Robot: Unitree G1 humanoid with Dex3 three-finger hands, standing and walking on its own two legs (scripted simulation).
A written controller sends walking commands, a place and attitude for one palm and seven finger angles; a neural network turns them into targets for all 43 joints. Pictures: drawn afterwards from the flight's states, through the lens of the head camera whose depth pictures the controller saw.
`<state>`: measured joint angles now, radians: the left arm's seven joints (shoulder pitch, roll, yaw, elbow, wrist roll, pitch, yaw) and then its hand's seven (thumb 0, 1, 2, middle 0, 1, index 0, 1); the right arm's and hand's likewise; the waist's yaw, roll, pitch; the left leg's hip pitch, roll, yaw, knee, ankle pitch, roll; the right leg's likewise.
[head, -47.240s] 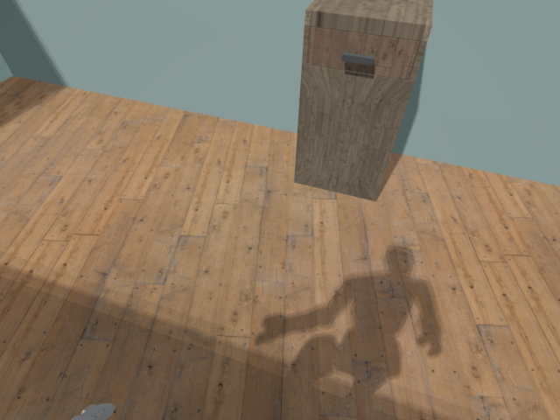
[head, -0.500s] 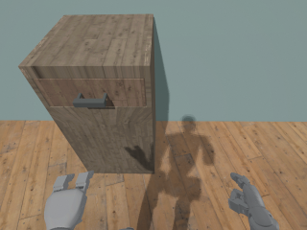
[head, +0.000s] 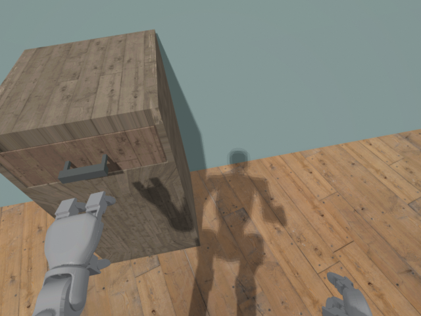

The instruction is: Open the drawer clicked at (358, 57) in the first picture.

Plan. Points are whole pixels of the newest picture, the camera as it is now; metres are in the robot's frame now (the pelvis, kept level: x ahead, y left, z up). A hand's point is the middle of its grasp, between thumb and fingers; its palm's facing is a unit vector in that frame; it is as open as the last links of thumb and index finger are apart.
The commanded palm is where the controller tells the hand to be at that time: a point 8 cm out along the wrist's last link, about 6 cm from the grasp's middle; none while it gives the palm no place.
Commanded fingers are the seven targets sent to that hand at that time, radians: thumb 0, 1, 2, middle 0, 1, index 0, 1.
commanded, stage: raise the hand with hooked fingers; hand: left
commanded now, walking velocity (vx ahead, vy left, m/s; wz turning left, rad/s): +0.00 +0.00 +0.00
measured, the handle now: (85, 167) +0.46 +0.38 -0.02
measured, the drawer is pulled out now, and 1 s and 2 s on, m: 0.00 0.00 0.00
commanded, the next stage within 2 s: move the hooked fingers above the handle in 0.90 s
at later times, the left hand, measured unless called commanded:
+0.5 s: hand (45, 196) +0.30 +0.33 +0.09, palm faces +0.14 -0.09 -0.99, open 13.8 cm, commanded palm +0.26 +0.33 +0.15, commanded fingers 0.00 -0.50 0.30 -0.30 -1.20 -0.30 -1.20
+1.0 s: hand (24, 208) +0.27 +0.36 +0.10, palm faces +0.14 -0.09 -0.99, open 13.8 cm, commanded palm +0.24 +0.35 +0.15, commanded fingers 0.00 -0.50 0.30 -0.30 -1.20 -0.30 -1.20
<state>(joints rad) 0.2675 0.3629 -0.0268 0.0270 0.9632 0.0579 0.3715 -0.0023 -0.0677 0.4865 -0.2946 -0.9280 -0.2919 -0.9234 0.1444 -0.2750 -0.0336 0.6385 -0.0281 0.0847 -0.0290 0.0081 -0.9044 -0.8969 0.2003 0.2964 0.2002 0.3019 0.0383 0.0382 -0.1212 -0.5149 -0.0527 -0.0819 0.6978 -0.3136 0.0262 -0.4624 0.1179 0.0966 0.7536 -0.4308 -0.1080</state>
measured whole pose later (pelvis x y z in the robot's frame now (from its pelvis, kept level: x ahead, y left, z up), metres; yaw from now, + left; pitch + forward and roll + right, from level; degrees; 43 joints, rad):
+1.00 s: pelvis -0.03 +0.10 +0.02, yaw +2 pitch +2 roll -1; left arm -0.13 0.43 -0.11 0.12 0.95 0.22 0.18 0.00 -0.49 0.30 -0.32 -1.20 -0.32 -1.20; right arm 0.15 -0.23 0.00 0.66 0.02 0.11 -0.02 0.01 -0.91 -0.90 0.20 0.30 0.20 0.30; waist 0.08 0.06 -0.04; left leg -0.36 -0.12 -0.08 0.55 -0.21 0.08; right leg -0.27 0.02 0.09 0.55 -0.32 0.00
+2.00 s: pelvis +0.01 +0.07 +0.01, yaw +1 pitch +11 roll -1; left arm -0.29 0.51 0.01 0.47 0.96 0.03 0.15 0.00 -0.48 0.30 -0.32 -1.20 -0.32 -1.20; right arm 0.20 -0.26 -0.04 0.65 0.02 0.13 -0.05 0.00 -0.91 -0.90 0.20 0.30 0.20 0.30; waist 0.01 0.04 -0.11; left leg -0.53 -0.08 -0.09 0.68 -0.34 0.04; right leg -0.42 0.07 0.07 0.63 -0.40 -0.03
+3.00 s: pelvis -0.01 +0.07 -0.01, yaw +0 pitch +16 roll -3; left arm -0.63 0.59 0.05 0.96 1.04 -0.07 0.28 0.00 -0.48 0.30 -0.34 -1.22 -0.35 -1.21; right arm 0.34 -0.26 -0.05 0.70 0.01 0.13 -0.04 0.00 -0.91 -0.90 0.20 0.30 0.20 0.30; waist -0.07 0.05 -0.15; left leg -0.72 -0.06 -0.09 0.78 -0.33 0.04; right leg -0.60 0.10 0.06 0.71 -0.39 -0.02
